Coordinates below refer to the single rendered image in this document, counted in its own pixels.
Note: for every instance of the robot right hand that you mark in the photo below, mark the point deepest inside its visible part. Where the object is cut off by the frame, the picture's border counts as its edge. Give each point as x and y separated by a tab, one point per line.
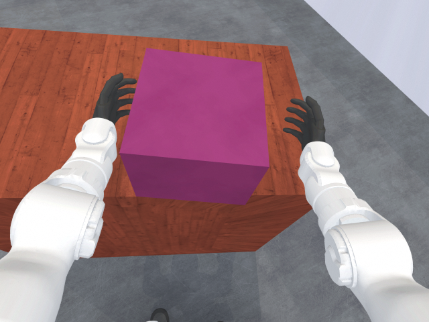
312	128

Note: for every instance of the robot left upper arm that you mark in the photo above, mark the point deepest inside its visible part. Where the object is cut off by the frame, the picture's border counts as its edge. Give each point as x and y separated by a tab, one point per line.
56	227

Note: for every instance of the pedestal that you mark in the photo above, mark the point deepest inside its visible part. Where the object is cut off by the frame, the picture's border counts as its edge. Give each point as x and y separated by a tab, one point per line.
50	82

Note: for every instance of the right robot forearm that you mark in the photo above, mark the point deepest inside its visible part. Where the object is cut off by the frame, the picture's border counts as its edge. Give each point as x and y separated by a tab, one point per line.
327	192

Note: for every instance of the carton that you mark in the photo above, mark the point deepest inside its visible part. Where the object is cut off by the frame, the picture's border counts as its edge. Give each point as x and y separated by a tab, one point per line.
196	129

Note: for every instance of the robot left foot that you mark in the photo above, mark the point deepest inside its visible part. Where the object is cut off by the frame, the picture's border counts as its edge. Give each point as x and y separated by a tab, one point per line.
160	315

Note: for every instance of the left robot forearm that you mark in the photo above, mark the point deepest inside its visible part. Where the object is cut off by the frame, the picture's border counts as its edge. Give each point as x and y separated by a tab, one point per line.
89	168

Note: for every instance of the robot left hand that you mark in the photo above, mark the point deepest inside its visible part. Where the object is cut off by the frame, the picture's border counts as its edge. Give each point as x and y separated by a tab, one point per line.
108	104

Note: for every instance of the robot right upper arm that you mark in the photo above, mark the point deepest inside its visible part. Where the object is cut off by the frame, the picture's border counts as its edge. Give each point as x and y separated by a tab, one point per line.
371	259

